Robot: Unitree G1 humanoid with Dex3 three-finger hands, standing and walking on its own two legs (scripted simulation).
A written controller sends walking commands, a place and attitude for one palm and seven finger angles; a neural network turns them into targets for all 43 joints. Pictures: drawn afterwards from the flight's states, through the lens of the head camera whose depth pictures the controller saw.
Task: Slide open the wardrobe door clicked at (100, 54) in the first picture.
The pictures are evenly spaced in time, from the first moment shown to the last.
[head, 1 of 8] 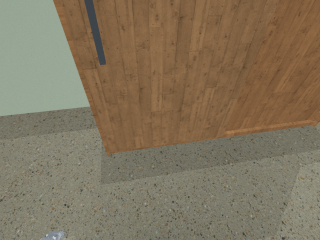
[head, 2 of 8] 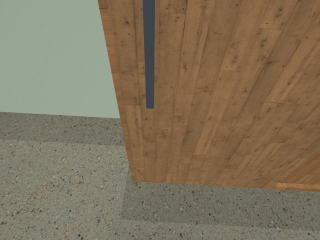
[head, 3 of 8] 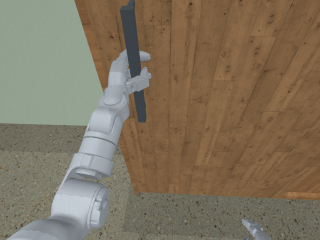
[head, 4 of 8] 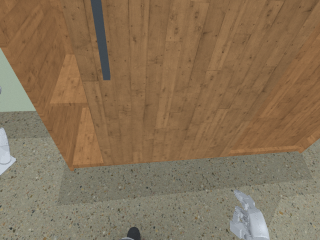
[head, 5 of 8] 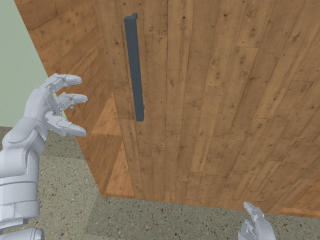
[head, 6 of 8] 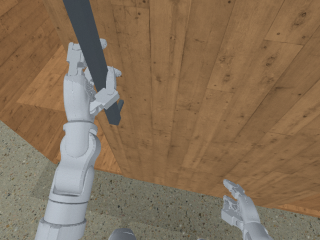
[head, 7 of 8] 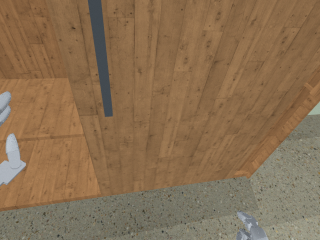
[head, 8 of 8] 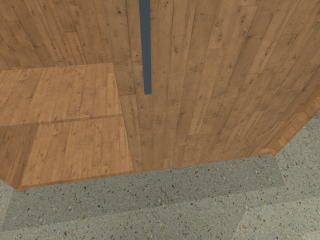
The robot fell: no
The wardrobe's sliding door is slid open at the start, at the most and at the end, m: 0.00 0.70 0.70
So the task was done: yes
